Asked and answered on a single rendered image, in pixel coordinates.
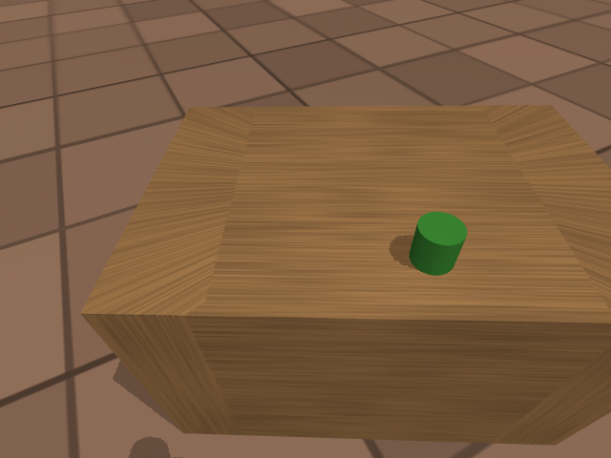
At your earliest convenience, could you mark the can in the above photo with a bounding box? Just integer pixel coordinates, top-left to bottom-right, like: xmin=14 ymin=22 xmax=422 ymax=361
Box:
xmin=410 ymin=212 xmax=467 ymax=276

